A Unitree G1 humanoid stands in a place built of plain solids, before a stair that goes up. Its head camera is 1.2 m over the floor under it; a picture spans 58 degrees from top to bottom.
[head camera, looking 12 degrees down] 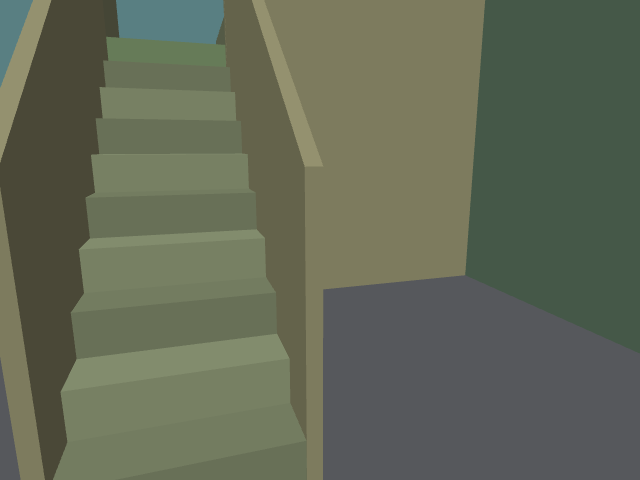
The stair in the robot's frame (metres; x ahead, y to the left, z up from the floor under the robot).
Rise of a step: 0.19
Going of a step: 0.24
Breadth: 0.80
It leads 17 degrees to the left of straight ahead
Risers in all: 10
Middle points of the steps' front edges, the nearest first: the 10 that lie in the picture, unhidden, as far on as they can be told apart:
1.22 0.43 0.20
1.45 0.50 0.39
1.68 0.57 0.58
1.91 0.65 0.78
2.14 0.72 0.97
2.38 0.79 1.17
2.61 0.86 1.36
2.84 0.93 1.56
3.07 1.01 1.75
3.30 1.08 1.95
